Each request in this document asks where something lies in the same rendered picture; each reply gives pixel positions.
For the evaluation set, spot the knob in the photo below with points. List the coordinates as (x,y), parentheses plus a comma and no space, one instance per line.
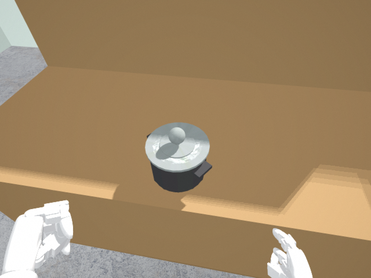
(177,135)

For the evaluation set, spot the table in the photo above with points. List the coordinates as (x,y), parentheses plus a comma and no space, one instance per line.
(281,88)

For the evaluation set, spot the lid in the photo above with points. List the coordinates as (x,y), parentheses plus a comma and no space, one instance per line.
(165,155)

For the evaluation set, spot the robot right hand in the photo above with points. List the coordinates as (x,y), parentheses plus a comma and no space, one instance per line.
(293,264)

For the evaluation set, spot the pot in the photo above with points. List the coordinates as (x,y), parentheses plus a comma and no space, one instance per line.
(181,181)

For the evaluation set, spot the robot left hand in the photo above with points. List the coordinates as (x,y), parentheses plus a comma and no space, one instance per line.
(52,223)

